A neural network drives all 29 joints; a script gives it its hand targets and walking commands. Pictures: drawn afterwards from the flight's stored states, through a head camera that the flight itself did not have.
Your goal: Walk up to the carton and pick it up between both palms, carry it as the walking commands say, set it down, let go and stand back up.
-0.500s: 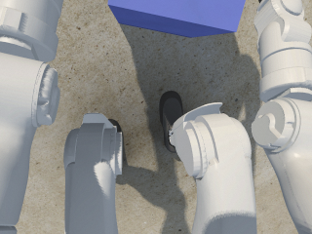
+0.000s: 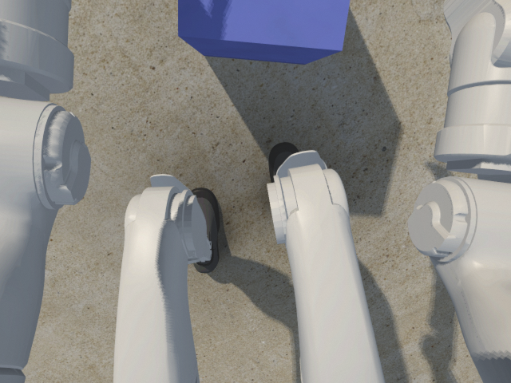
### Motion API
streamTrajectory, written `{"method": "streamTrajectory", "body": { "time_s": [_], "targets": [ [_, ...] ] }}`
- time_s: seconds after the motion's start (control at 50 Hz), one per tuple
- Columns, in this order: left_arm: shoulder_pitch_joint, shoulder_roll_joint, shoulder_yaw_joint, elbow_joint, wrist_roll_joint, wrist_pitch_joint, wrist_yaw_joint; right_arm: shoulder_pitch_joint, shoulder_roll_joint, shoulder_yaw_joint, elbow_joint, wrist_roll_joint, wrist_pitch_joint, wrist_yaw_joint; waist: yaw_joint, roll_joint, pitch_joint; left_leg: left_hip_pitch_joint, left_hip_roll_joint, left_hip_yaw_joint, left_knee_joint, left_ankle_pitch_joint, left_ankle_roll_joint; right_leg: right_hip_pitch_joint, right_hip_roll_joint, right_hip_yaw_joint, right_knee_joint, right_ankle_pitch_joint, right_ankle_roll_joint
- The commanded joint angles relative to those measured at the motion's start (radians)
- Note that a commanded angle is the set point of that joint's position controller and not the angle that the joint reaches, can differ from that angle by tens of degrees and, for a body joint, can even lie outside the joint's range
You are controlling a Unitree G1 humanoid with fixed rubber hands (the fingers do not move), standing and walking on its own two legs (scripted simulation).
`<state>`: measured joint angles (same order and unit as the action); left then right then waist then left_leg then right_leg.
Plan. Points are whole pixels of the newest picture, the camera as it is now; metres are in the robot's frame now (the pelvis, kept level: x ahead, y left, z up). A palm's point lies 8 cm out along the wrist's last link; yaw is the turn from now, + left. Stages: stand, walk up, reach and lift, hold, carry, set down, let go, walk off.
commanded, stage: set down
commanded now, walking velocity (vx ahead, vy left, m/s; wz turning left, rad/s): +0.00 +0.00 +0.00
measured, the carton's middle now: out of the picture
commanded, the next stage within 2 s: let go in 0.74 s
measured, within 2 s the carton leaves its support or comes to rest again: neither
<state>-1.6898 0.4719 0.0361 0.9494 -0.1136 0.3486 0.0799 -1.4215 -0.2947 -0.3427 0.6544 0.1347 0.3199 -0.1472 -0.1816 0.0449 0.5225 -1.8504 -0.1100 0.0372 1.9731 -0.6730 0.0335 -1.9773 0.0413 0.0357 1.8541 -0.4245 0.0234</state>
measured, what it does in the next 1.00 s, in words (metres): rises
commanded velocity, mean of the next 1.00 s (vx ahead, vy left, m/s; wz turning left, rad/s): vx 0.00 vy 0.00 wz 0.00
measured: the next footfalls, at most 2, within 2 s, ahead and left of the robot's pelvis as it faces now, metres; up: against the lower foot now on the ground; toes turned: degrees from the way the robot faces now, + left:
none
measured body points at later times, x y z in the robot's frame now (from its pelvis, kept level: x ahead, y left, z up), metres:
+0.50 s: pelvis -0.01 -0.01 +0.12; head +0.36 -0.07 +0.36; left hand +0.64 +0.07 +0.02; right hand +0.53 -0.29 +0.01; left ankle +0.08 +0.10 -0.43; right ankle +0.15 -0.12 -0.43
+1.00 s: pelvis +0.02 -0.01 +0.22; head +0.38 -0.07 +0.48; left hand +0.62 +0.07 +0.09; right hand +0.52 -0.28 +0.08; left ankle +0.08 +0.10 -0.43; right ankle +0.15 -0.12 -0.43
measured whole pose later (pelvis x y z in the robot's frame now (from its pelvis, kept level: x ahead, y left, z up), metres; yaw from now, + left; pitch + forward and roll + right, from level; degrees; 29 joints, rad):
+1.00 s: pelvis +0.02 -0.01 +0.22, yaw +0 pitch +26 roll +2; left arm -1.44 0.36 0.19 0.87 0.05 0.29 0.06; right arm -1.22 -0.22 -0.33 0.58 -0.04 0.28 -0.07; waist -0.16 0.04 0.53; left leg -1.13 -0.11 -0.04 1.03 -0.36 0.00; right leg -1.23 0.02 0.04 0.96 -0.19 0.00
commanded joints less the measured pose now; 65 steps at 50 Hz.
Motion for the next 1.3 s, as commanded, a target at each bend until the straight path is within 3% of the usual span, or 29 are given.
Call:
{"method": "streamTrajectory", "body": {
  "time_s": [0.0,0.06,0.14,0.24,0.36,0.58,0.6,0.62,0.72,0.82,0.88,0.94,1.0,1.04,1.12,1.2,1.28],
  "targets": [
    [-0.297,0.168,0.045,-0.172,0.004,-0.002,0.003,-0.274,-0.126,0.029,-0.194,0.012,0.013,-0.002,-0.022,0.003,-1.980,0.394,-0.044,-0.024,-0.290,0.297,0.010,1.053,0.031,-0.099,-0.135,0.485,0.025],
    [-0.316,0.181,0.026,-0.215,-0.026,0.017,-0.006,-0.274,-0.119,0.056,-0.200,0.036,0.045,-0.012,-0.034,-0.002,-2.007,0.414,-0.044,-0.019,-0.344,0.287,0.012,1.133,0.030,-0.093,-0.190,0.486,0.029],
    [-0.337,0.198,0.017,-0.254,-0.041,0.034,-0.021,-0.268,-0.126,0.054,-0.227,0.051,0.068,-0.029,-0.054,0.035,-2.037,0.481,-0.041,-0.015,-0.405,0.291,0.013,1.195,0.031,-0.087,-0.265,0.494,0.029],
    [-0.345,0.205,0.018,-0.200,-0.039,0.047,-0.046,-0.276,-0.124,0.033,-0.201,0.043,0.080,-0.046,-0.072,0.066,-1.974,0.506,-0.031,-0.026,-0.487,0.257,0.012,1.213,0.023,-0.085,-0.350,0.457,0.030],
    [-0.301,0.186,0.050,-0.112,-0.005,0.044,-0.076,-0.264,-0.088,0.014,-0.177,0.014,0.074,-0.041,-0.058,0.059,-1.915,0.538,-0.024,-0.027,-0.611,0.242,0.006,1.294,0.017,-0.081,-0.469,0.442,0.036],
    [-0.322,0.216,0.087,-0.206,0.006,0.044,-0.089,-0.306,-0.093,0.014,-0.279,0.008,0.080,-0.041,-0.032,0.024,-2.011,0.760,-0.016,-0.030,-0.843,0.352,-0.007,1.531,0.017,-0.083,-0.683,0.519,0.045],
    [-0.314,0.215,0.090,-0.192,0.008,0.046,-0.090,-0.298,-0.092,0.013,-0.262,0.005,0.083,-0.040,-0.045,0.022,-2.001,0.777,-0.014,-0.031,-0.862,0.351,-0.008,1.537,0.017,-0.087,-0.703,0.515,0.045],
    [-0.306,0.212,0.096,-0.173,0.018,0.045,-0.093,-0.296,-0.085,0.016,-0.243,0.004,0.084,-0.037,-0.028,0.035,-1.961,0.786,-0.010,-0.033,-0.880,0.348,-0.007,1.522,0.013,-0.080,-0.720,0.502,0.044],
    [-0.241,0.146,0.144,-0.027,0.082,0.005,-0.125,-0.211,-0.009,0.002,-0.104,-0.062,0.052,-0.001,-0.035,0.039,-1.719,0.755,-0.001,-0.039,-0.983,0.303,-0.005,1.489,-0.001,-0.076,-0.818,0.444,0.053],
    [-0.159,0.063,0.176,-0.065,0.138,-0.060,-0.092,-0.134,-0.016,-0.032,-0.117,-0.156,-0.032,0.046,-0.044,0.034,-1.755,0.862,-0.005,-0.059,-1.025,0.478,-0.034,1.527,0.011,-0.090,-0.831,0.630,0.042],
    [-0.058,0.024,0.186,-0.113,0.167,-0.081,-0.045,-0.063,-0.038,-0.019,-0.152,-0.170,-0.065,0.065,-0.028,0.024,-1.851,0.926,-0.012,-0.062,-1.032,0.548,-0.045,1.613,0.012,-0.083,-0.832,0.717,0.036],
    [0.135,-0.012,0.168,-0.203,0.184,-0.084,0.003,0.112,-0.049,0.014,-0.209,-0.187,-0.072,0.086,-0.016,0.020,-1.999,1.039,-0.019,-0.061,-1.039,0.645,-0.050,1.750,0.013,-0.074,-0.838,0.813,0.032],
    [0.354,-0.052,0.141,-0.391,0.182,-0.078,0.048,0.318,-0.076,0.069,-0.321,-0.173,-0.064,0.115,-0.002,0.019,-2.089,1.124,-0.020,-0.064,-1.048,0.734,-0.047,1.883,0.013,-0.039,-0.832,0.925,0.017],
    [0.453,-0.073,0.137,-0.581,0.179,-0.077,0.074,0.444,-0.095,0.086,-0.462,-0.176,-0.061,0.120,-0.011,-0.015,-2.137,1.156,-0.028,-0.063,-1.075,0.784,-0.046,2.013,0.012,-0.011,-0.851,1.032,0.009],
    [0.686,-0.182,0.089,-0.755,0.152,-0.068,0.090,0.704,-0.082,0.136,-0.545,-0.162,-0.045,0.151,0.009,-0.036,-1.943,1.184,-0.021,-0.067,-1.137,0.686,-0.028,2.023,0.005,0.030,-0.915,0.913,-0.006],
    [0.920,-0.245,0.095,-0.716,0.166,-0.083,0.088,0.879,-0.048,0.182,-0.502,-0.125,-0.058,0.193,0.039,-0.054,-1.650,1.198,0.000,-0.065,-1.198,0.524,-0.012,1.930,-0.004,0.046,-1.006,0.661,-0.014],
    [1.056,-0.254,0.115,-0.666,0.173,-0.143,0.057,1.016,-0.037,0.229,-0.471,-0.110,-0.111,0.206,0.061,-0.076,-1.312,1.162,0.010,-0.067,-1.260,0.415,-0.018,1.873,-0.023,0.062,-1.105,0.525,-0.031]
  ]
}}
